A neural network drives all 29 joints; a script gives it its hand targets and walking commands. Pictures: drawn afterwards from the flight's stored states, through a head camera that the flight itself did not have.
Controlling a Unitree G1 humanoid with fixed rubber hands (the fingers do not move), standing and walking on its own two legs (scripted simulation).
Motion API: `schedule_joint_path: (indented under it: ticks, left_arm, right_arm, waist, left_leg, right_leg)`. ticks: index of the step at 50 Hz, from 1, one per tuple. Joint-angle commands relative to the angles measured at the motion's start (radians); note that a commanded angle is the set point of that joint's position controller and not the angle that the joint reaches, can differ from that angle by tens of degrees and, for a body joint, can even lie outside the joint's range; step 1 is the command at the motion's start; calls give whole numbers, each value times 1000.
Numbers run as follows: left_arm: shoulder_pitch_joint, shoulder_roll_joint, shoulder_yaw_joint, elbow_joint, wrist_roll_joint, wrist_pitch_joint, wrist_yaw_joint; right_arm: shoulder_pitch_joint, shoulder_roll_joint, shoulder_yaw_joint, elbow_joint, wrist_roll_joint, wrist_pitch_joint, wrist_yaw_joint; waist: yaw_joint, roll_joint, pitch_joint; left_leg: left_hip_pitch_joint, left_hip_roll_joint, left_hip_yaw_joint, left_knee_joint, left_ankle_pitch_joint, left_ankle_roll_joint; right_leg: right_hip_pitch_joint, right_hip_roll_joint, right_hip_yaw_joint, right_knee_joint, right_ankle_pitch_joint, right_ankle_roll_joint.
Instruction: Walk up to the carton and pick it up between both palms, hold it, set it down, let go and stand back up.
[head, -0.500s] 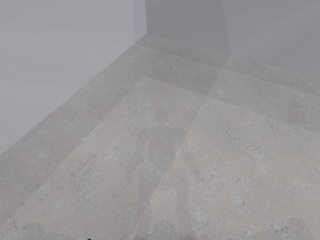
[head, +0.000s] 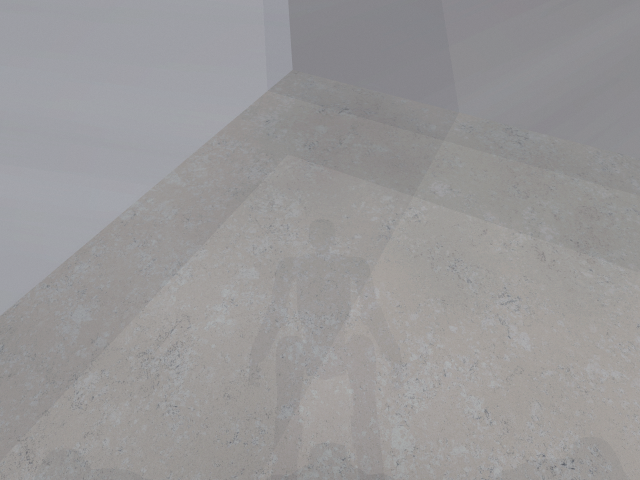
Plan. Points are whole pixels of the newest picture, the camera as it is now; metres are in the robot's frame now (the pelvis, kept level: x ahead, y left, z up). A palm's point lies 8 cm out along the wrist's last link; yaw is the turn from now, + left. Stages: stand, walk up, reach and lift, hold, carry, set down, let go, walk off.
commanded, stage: stand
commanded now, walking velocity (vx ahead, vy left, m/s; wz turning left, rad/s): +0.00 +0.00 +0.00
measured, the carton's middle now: out of the picture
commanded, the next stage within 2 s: walk up in 0.46 s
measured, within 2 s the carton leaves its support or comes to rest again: neither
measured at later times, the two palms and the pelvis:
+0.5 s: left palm out of the picture -0.03 +0.21 -0.14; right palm out of the picture -0.02 -0.21 -0.14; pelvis -0.01 +0.00 +0.01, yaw +0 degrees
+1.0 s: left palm out of the picture +0.07 +0.22 -0.14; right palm out of the picture -0.10 -0.26 -0.16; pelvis -0.04 -0.02 -0.01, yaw -13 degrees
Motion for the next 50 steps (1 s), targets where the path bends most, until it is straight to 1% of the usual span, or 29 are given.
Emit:
schedule_joint_path:
  ticks: [1,5,11,21,32,33,34,35,36,37,38,39,40,41,42,43,44,45,46,47,48,49,50]
  left_arm:
    - [57,85,14,6,1,-6,8]
    - [75,64,6,40,1,-3,9]
    - [83,60,0,78,0,-4,9]
    - [93,38,-9,128,0,-9,8]
    - [109,20,-18,165,0,-6,9]
    - [58,110,17,105,-2,-1,5]
    - [53,124,19,95,-5,4,3]
    - [46,124,20,86,-7,11,2]
    - [6,134,25,62,-8,13,0]
    - [-34,142,32,29,-7,14,-3]
    - [-60,132,35,-1,-4,17,-5]
    - [-76,103,31,-20,0,18,-6]
    - [-80,56,21,-31,2,18,-7]
    - [-47,15,18,-23,10,19,-5]
    - [-7,45,29,-22,28,19,-4]
    - [-3,63,33,-35,30,18,-7]
    - [-44,67,33,-57,33,16,-14]
    - [-92,54,31,-75,35,15,-24]
    - [-112,30,28,-81,29,19,-34]
    - [-101,13,26,-79,17,25,-42]
    - [-61,6,24,-72,3,27,-44]
    - [-13,13,25,-60,-11,25,-42]
    - [25,18,36,-47,-26,18,-38]
  right_arm:
    - [52,-83,-16,3,-2,-10,-6]
    - [60,-75,-13,32,-1,-5,-8]
    - [67,-66,-8,69,-1,-4,-9]
    - [70,-43,0,115,0,-8,-8]
    - [92,-25,9,152,-1,-5,-9]
    - [23,-172,-44,95,5,-6,-36]
    - [28,-161,-46,87,4,0,-43]
    - [46,-124,-39,86,5,6,-46]
    - [86,-98,-36,89,4,6,-46]
    - [132,-78,-37,93,1,6,-44]
    - [158,-76,-40,92,0,8,-44]
    - [174,-93,-46,91,-2,13,-46]
    - [194,-130,-57,90,-7,17,-50]
    - [159,-179,-68,73,-14,14,-57]
    - [123,-200,-68,51,-23,3,-61]
    - [104,-197,-69,42,-28,-6,-61]
    - [96,-183,-67,34,-29,-12,-57]
    - [91,-163,-62,31,-29,-18,-54]
    - [67,-151,-55,28,-35,-22,-54]
    - [25,-154,-53,20,-41,-23,-54]
    - [-28,-180,-59,5,-44,-23,-51]
    - [-73,-210,-68,-11,-46,-24,-43]
    - [-53,-226,-57,-11,-49,-20,-35]
  waist:
    - [1,-5,-11]
    - [2,-13,40]
    - [0,-1,56]
    - [1,3,34]
    - [2,-4,67]
    - [7,-31,124]
    - [-2,-55,101]
    - [-7,-67,122]
    - [-27,-65,110]
    - [-38,-58,75]
    - [-44,-36,61]
    - [-55,10,53]
    - [-76,104,20]
    - [-81,254,-34]
    - [-50,247,-77]
    - [-38,215,-91]
    - [-46,192,-74]
    - [-47,150,-53]
    - [-30,123,-34]
    - [-11,121,-26]
    - [9,140,-37]
    - [28,170,-60]
    - [45,135,-93]
  left_leg:
    - [20,62,-53,-91,356,46]
    - [24,61,-53,-114,324,43]
    - [30,60,-53,-142,290,37]
    - [43,62,-49,-161,263,33]
    - [20,63,-50,-173,232,29]
    - [57,79,39,-31,162,-6]
    - [95,71,54,9,114,-12]
    - [106,62,61,18,57,-16]
    - [88,65,52,29,56,-15]
    - [48,73,41,27,53,-8]
    - [31,92,18,-3,22,5]
    - [60,136,-18,-59,-10,28]
    - [123,239,-97,-154,5,78]
    - [140,427,-231,-249,156,180]
    - [166,542,-297,-225,309,263]
    - [165,552,-301,-200,375,278]
    - [116,518,-270,-186,483,275]
    - [44,464,-197,-180,573,255]
    - [-23,399,-88,-164,602,205]
    - [-58,347,-1,-137,583,149]
    - [-52,322,48,-91,552,107]
    - [-24,313,70,-35,514,80]
    - [4,294,119,52,542,67]
  right_leg:
    - [18,-76,63,-98,371,-40]
    - [-7,-75,67,-124,337,-35]
    - [0,-75,71,-150,298,-31]
    - [19,-77,70,-171,273,-28]
    - [0,-75,71,-186,236,-27]
    - [-170,-113,146,-60,350,-25]
    - [-260,-129,197,-59,357,-45]
    - [-327,-135,228,-77,291,-57]
    - [-325,-138,233,-70,262,-63]
    - [-306,-138,230,-47,219,-67]
    - [-329,-123,224,-16,152,-60]
    - [-393,-94,201,48,92,-41]
    - [-452,-37,121,192,51,-13]
    - [-456,38,-26,477,-171,11]
    - [-486,-38,-45,630,-304,20]
    - [-478,-80,-30,580,-320,20]
    - [-445,-88,-25,552,-315,18]
    - [-396,-98,-16,553,-296,16]
    - [-336,-104,-14,529,-260,16]
    - [-283,-95,-20,476,-222,12]
    - [-243,-89,-22,395,-185,7]
    - [-216,-87,-26,300,-133,4]
    - [-167,-42,-66,174,-53,3]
